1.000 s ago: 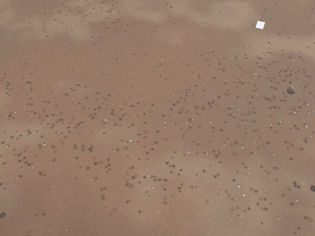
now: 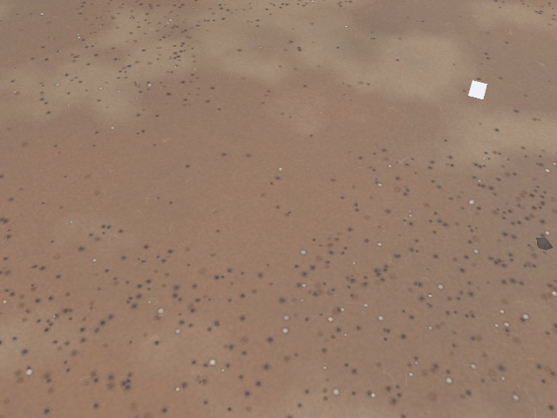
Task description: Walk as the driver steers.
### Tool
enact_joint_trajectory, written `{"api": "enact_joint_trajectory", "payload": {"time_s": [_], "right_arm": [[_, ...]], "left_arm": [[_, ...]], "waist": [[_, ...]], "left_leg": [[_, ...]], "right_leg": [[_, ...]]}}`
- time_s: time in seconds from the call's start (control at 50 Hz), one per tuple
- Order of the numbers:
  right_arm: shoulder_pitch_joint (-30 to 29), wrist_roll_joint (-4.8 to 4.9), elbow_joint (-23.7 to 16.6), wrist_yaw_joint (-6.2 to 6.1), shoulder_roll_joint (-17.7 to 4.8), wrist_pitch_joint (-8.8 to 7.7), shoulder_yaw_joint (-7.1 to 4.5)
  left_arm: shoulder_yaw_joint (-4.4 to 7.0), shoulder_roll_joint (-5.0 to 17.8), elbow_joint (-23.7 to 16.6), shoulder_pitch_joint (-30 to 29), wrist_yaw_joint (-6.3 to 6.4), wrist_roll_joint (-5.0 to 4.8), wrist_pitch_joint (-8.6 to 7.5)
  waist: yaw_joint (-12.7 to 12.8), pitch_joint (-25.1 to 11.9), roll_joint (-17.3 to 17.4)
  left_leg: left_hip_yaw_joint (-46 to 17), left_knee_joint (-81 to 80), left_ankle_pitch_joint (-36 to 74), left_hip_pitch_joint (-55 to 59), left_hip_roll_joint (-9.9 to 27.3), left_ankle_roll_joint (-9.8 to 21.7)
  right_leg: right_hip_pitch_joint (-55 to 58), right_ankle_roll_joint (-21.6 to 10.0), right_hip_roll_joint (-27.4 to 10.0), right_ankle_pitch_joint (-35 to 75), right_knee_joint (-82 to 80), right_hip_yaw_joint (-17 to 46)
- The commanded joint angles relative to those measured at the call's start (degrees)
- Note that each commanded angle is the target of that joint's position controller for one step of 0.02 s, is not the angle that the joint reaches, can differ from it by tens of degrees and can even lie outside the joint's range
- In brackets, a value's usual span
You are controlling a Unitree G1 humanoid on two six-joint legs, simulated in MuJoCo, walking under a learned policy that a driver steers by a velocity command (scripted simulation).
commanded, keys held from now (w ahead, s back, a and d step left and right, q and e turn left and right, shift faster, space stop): w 0.48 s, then w+q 0.52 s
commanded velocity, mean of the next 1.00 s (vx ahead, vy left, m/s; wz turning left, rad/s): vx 0.50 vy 0.00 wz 0.19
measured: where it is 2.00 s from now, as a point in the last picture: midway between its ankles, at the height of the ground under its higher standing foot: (213, 212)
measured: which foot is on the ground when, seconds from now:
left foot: down 0.00-0.48, up 0.50-1.00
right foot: up 0.00-0.44, down 0.46-1.00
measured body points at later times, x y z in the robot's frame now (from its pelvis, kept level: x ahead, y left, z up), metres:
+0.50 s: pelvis +0.29 -0.02 +0.00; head +0.32 -0.03 +0.45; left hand +0.48 +0.20 -0.11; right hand +0.21 -0.26 -0.15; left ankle +0.09 +0.06 -0.70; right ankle +0.40 -0.10 -0.72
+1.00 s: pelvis +0.55 +0.01 +0.00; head +0.58 +0.02 +0.45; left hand +0.44 +0.23 -0.15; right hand +0.78 -0.17 -0.11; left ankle +0.65 +0.09 -0.72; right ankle +0.40 -0.10 -0.72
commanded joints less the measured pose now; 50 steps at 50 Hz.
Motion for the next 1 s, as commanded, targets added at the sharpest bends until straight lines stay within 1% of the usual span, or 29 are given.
{"api": "enact_joint_trajectory", "payload": {"time_s": [0.02,0.04,0.06,0.12,0.18,0.24,0.28,0.36,0.4,0.42,0.44,0.46,0.48,0.5,0.52,0.54,0.56,0.58,0.6,0.62,0.66,0.7,0.74,0.8,0.88,0.9,0.94,0.98,1.0], "right_arm": [[7.81,0.81,1.13,-0.09,-5.62,-0.53,-1.76],[7.69,0.92,2.05,-0.23,-4.27,-0.95,-1.31],[8.48,0.78,2.77,-0.23,-3.67,-1.46,-1.08],[12.59,1.05,5.14,-0.12,-5.10,-2.64,-1.42],[16.23,1.23,6.65,-0.20,-5.02,-2.57,-1.24],[18.93,1.27,7.76,-0.35,-4.73,-2.47,-0.92],[21.20,1.14,8.66,-0.63,-4.89,-2.46,-0.83],[24.38,0.36,10.45,-1.35,-5.09,-1.96,-0.74],[23.49,0.03,10.81,-1.77,-5.73,-1.72,-0.91],[22.32,-0.07,10.74,-1.92,-6.19,-1.67,-1.02],[21.56,-0.15,10.77,-1.91,-6.68,-1.56,-1.15],[20.55,0.19,10.64,-1.76,-6.66,-1.39,-1.07],[19.98,0.84,8.97,-1.57,-5.27,-1.61,-0.50],[27.04,3.15,8.00,-0.85,0.97,-1.57,0.62],[23.36,1.64,8.86,-1.42,-5.58,-1.24,-1.17],[18.98,1.53,7.26,-1.31,-5.37,-1.42,-1.47],[16.88,1.49,7.02,-1.15,-4.19,-1.52,-1.28],[16.22,0.89,7.25,-0.94,-3.40,-0.90,-1.46],[17.19,0.06,7.47,-0.48,-2.44,0.01,-1.37],[17.73,-0.18,7.69,-0.04,-1.42,0.80,-1.36],[15.86,-0.26,6.76,0.57,-0.66,1.85,-1.46],[11.36,-0.20,4.99,0.97,-0.69,2.37,-1.50],[6.78,-0.02,3.11,1.29,-0.67,2.42,-1.40],[0.53,0.18,0.68,1.72,0.28,2.06,-0.73],[-5.95,-0.16,-2.31,2.03,0.34,1.95,-0.19],[-6.46,-0.28,-2.80,2.09,0.03,1.90,-0.28],[-4.95,-0.44,-2.87,2.00,-0.86,1.93,-0.72],[1.47,-0.61,-1.26,1.66,-2.52,1.93,-1.68],[7.54,-0.76,0.48,1.43,-3.92,1.60,-2.53]], "left_arm": [[1.49,5.82,-4.36,-1.43,-0.45,0.34,-0.88],[1.29,4.93,-4.10,-0.50,-0.68,1.11,-0.10],[1.08,3.79,-3.51,0.34,-1.05,1.43,0.66],[1.08,3.18,-4.92,-3.57,-1.60,1.39,1.73],[1.10,3.54,-7.66,-11.68,-1.77,1.29,1.92],[0.56,2.46,-9.80,-18.21,-1.91,0.83,1.54],[0.19,1.98,-10.91,-21.88,-1.90,0.63,1.41],[0.19,2.65,-13.00,-26.67,-1.63,0.63,1.01],[0.50,3.33,-13.28,-25.77,-1.47,0.59,0.53],[0.84,3.88,-12.57,-22.96,-1.19,0.58,0.25],[1.43,4.84,-10.81,-17.29,-0.75,0.61,-0.08],[2.21,6.04,-7.64,-7.71,-0.18,1.01,-0.65],[3.51,10.01,-5.33,2.70,0.60,2.43,-1.07],[5.09,15.45,-4.92,6.09,0.65,3.09,-0.69],[4.59,12.06,-5.53,1.69,0.06,0.77,0.03],[3.74,9.11,-6.56,-4.68,-0.06,0.17,-0.07],[2.95,5.68,-6.78,-7.65,-0.26,0.42,-0.62],[2.48,3.98,-6.33,-8.43,-0.04,0.49,-1.11],[1.96,2.35,-5.50,-8.53,0.25,0.36,-1.49],[1.84,2.20,-4.90,-7.41,0.37,0.38,-2.00],[2.18,3.60,-3.84,-5.17,0.45,-0.03,-2.97],[2.38,4.43,-3.47,-3.73,0.58,0.07,-3.29],[2.24,4.11,-3.09,-2.27,0.68,0.15,-3.26],[2.02,4.04,-2.69,-0.89,0.92,0.09,-3.20],[2.21,5.23,-1.28,3.38,1.70,0.22,-2.66],[2.28,5.48,-1.00,3.92,1.90,0.33,-2.36],[2.54,6.54,-1.11,3.23,2.30,0.55,-1.78],[3.10,8.28,-1.57,2.07,2.54,0.83,-0.89],[3.36,9.07,-2.10,1.67,2.40,0.79,-0.33]], "waist": [[-2.66,-2.71,2.72],[-0.93,-1.66,3.60],[-0.23,-1.98,3.86],[0.06,-0.95,3.37],[-1.64,1.12,3.12],[-3.32,1.49,3.28],[-4.59,1.49,3.76],[-5.82,1.97,4.08],[-4.49,1.51,4.37],[-2.88,0.13,4.83],[-0.52,-2.84,5.16],[3.59,-7.78,3.81],[7.18,-14.52,0.38],[4.11,-21.79,-13.23],[3.78,-19.10,-3.98],[1.27,-10.21,-2.68],[0.03,-5.95,-0.29],[-1.32,-3.52,-0.59],[-2.83,-2.62,-1.85],[-3.35,-2.70,-2.55],[-4.07,-1.81,-2.27],[-3.73,-0.54,-2.09],[-3.04,0.53,-2.26],[-1.85,1.51,-2.45],[0.17,2.12,-2.58],[0.06,2.06,-2.75],[-1.44,0.56,-3.91],[-4.53,-3.43,-5.21],[-6.91,-7.00,-4.91]], "left_leg": [[-26.33,-22.99,-8.27,17.64,18.16,7.79],[-22.01,-24.11,-3.54,13.32,15.88,6.37],[-19.20,-24.76,0.14,11.54,14.90,6.04],[-14.65,-26.76,6.25,11.76,13.56,6.49],[-11.96,-28.03,9.82,14.85,12.13,5.78],[-9.28,-27.26,15.70,17.20,10.73,4.40],[-8.60,-26.61,18.78,19.82,10.97,3.97],[-8.92,-23.56,26.12,28.34,13.61,4.70],[-8.60,-20.19,33.91,31.16,14.78,4.38],[-7.91,-16.57,41.80,31.37,14.76,3.69],[-7.36,-10.07,48.54,31.29,14.29,3.00],[-5.49,0.53,47.53,27.78,12.37,1.90],[-4.01,15.95,31.18,16.05,10.13,0.91],[-1.09,38.71,-11.32,-5.94,-1.06,-1.89],[-9.45,43.77,-17.75,-10.99,-0.14,-0.79],[-10.23,42.28,-12.67,-12.53,2.75,-0.43],[-10.04,39.28,-9.09,-10.99,4.89,-0.45],[-9.94,36.61,-7.56,-8.98,6.11,-0.65],[-9.89,34.56,-6.45,-6.38,6.89,-1.25],[-9.57,33.93,-5.80,-5.07,6.78,-1.65],[-8.85,32.74,-3.65,-7.29,7.21,-2.24],[-8.11,30.40,0.49,-11.53,8.03,-2.83],[-7.12,25.86,4.70,-14.40,8.20,-3.33],[-4.20,14.94,9.91,-13.49,7.34,-3.52],[0.23,5.79,9.54,-12.56,5.79,-1.62],[0.83,4.58,7.72,-12.29,5.21,-0.79],[2.57,3.04,2.75,-8.49,2.65,1.41],[4.06,2.18,-3.36,-0.85,-1.27,4.16],[3.59,-0.52,-4.29,6.51,-3.02,5.74]], "right_leg": [[-22.63,-1.02,-5.72,6.56,9.43,2.63],[-19.35,-0.37,-6.82,7.42,6.79,2.47],[-17.22,0.19,-7.03,8.01,5.69,1.96],[-20.79,1.67,-8.08,11.74,1.60,0.14],[-27.06,3.18,-9.01,18.19,-5.86,-1.57],[-26.75,3.84,-7.88,23.53,-15.93,-3.46],[-25.89,3.60,-6.75,25.51,-21.02,-4.62],[-26.78,1.91,-5.16,22.55,-26.59,-5.19],[-24.06,0.21,-3.88,18.06,-28.94,-5.41],[-19.50,-0.86,-2.30,15.40,-30.21,-5.99],[-12.65,-2.08,-0.38,13.63,-31.75,-6.57],[-0.71,-3.75,0.33,16.23,-35.39,-6.77],[14.98,-6.81,-9.57,12.63,-35.57,3.77],[30.94,-15.27,-26.99,9.38,-40.08,32.55],[26.47,-14.15,-25.57,7.88,-44.00,35.65],[17.78,-12.12,-23.69,9.36,-45.60,25.33],[10.93,-10.17,-21.34,14.01,-48.05,19.12],[6.40,-7.87,-19.02,16.41,-49.49,14.00],[2.87,-6.02,-16.91,18.25,-50.91,9.67],[1.64,-5.48,-16.51,20.06,-51.59,7.43],[1.29,-5.18,-16.09,23.43,-52.93,3.50],[2.03,-4.63,-15.57,24.93,-54.05,-0.10],[2.98,-3.98,-14.56,27.29,-54.43,-3.42],[4.27,-2.97,-13.34,31.67,-53.94,-7.97],[11.29,-2.70,-15.53,38.53,-51.77,-11.08],[13.46,-2.62,-16.18,41.76,-50.27,-11.76],[16.45,-2.17,-16.96,55.95,-44.68,-13.75],[17.65,-2.01,-17.40,68.47,-32.92,-15.11],[15.56,-1.71,-17.35,66.48,-22.91,-15.32]]}}
Velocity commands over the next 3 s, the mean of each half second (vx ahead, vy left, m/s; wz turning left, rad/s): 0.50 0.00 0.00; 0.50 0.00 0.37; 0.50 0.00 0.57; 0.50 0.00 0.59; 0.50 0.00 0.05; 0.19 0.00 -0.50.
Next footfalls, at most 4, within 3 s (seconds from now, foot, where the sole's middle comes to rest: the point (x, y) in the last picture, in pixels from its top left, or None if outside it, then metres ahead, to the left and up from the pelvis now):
0.46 right None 0.44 -0.10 -0.76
1.02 left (254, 320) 0.69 0.10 -0.76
1.56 right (263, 207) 1.06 0.10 -0.76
2.08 left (148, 198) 1.07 0.45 -0.76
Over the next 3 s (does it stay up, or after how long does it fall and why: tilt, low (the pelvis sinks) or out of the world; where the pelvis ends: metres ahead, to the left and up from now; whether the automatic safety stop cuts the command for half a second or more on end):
stays up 1.29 0.58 0.02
